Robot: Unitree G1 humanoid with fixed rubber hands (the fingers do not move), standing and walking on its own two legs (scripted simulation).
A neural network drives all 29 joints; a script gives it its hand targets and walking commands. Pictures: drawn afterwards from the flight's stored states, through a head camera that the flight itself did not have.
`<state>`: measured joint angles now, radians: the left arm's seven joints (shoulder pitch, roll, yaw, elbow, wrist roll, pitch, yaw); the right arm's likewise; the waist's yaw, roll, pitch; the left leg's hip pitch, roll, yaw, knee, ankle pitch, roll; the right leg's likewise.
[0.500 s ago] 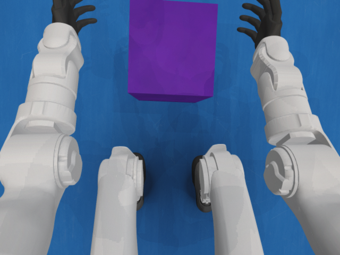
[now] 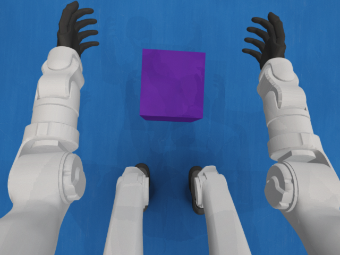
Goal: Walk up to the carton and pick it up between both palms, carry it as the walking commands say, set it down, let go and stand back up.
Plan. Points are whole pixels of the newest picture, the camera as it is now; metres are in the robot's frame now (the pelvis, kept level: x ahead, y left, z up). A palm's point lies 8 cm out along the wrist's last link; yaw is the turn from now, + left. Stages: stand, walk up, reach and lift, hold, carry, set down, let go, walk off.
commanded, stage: set down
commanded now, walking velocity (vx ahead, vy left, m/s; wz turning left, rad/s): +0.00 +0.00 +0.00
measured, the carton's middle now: (170, 91) +0.52 -0.01 -0.46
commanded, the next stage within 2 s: let go in 0.32 s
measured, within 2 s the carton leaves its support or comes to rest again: neither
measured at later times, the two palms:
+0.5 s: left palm (46, 44) +0.50 +0.21 -0.02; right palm (297, 55) +0.49 -0.19 -0.01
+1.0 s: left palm out of the picture +0.32 +0.22 +0.09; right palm out of the picture +0.31 -0.23 +0.10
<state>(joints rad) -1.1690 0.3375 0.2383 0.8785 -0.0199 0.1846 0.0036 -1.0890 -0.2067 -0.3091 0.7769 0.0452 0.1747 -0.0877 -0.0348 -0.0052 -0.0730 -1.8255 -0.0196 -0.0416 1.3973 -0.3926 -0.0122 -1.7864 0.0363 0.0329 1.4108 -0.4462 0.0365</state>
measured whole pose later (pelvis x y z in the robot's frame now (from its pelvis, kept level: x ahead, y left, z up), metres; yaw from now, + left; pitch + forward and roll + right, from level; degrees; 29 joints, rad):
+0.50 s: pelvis +0.03 +0.00 +0.10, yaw +1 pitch +43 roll -1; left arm -0.96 0.22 0.34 0.81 0.15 0.13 -0.02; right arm -0.89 -0.15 -0.34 0.73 -0.12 0.12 -0.01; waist -0.03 0.00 -0.06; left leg -1.44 -0.02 -0.04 0.95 -0.26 -0.01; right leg -1.41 0.02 0.04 0.96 -0.31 0.03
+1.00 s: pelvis +0.09 -0.01 +0.18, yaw +2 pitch +16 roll +0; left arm -0.04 0.19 0.11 0.54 0.04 0.00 -0.04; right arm 0.00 -0.16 -0.10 0.51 -0.01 0.00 0.06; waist -0.02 -0.02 -0.02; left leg -0.62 -0.01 -0.04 0.59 -0.25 -0.01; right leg -0.58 0.02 0.04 0.60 -0.29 0.01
